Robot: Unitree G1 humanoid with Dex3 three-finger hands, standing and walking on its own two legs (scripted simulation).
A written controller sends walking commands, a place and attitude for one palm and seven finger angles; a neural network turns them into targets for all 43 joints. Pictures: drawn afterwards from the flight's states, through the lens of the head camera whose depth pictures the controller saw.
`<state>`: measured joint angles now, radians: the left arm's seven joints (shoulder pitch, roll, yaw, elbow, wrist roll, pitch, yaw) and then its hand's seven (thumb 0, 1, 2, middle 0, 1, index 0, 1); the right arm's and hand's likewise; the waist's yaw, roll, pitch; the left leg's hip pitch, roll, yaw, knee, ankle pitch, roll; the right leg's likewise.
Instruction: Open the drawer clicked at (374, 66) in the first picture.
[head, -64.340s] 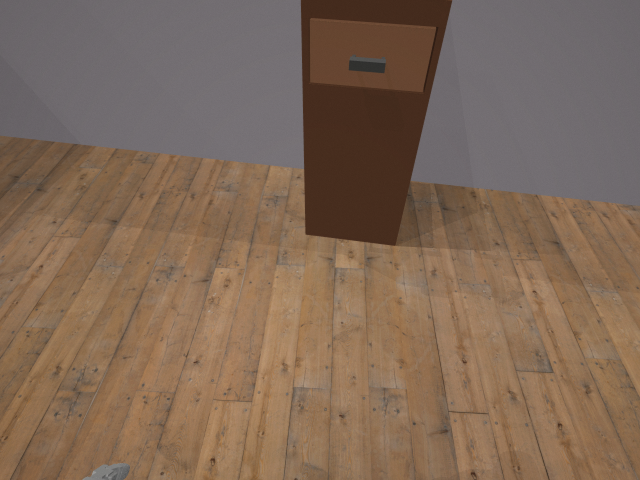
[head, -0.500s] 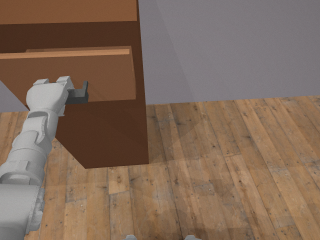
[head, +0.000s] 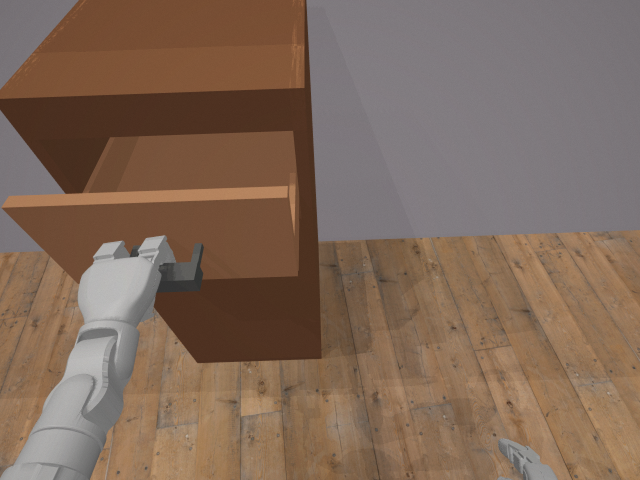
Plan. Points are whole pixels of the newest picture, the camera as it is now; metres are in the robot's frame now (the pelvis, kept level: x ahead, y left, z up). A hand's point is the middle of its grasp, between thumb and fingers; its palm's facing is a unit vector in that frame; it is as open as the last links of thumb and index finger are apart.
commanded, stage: pull the drawer open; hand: left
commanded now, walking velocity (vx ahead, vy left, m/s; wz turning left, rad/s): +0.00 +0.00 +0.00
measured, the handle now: (164, 264) +0.38 +0.23 +0.04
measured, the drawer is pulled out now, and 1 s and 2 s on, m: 0.13 0.30 0.30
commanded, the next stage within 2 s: open the thumb to release the handle in 0.98 s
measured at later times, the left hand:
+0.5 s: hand (120, 389) +0.22 +0.25 +0.02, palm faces -0.02 -0.08 -1.00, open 5.9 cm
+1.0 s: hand (98, 461) +0.15 +0.24 +0.02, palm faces -0.02 -0.07 -1.00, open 6.1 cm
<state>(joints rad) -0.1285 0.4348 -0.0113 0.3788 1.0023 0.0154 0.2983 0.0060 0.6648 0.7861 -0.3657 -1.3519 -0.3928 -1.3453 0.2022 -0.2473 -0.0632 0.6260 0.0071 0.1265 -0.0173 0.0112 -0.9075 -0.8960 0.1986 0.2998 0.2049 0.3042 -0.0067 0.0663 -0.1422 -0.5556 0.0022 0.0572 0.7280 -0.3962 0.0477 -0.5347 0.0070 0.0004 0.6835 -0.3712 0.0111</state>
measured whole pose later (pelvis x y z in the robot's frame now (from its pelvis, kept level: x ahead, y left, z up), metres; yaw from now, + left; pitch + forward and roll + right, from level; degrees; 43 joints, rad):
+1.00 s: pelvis +0.00 -0.02 -0.01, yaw +0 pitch +10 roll +0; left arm 0.66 0.42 0.08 -0.23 0.96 -0.03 0.38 0.01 0.68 0.74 -0.35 -1.35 -0.35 -1.35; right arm 0.12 -0.24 -0.02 0.55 -0.04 0.09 0.02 0.01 -0.91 -0.90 0.20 0.30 0.20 0.30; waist 0.06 0.05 -0.14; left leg -0.56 0.02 0.06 0.83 -0.45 0.02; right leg -0.56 0.02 0.00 0.83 -0.44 -0.02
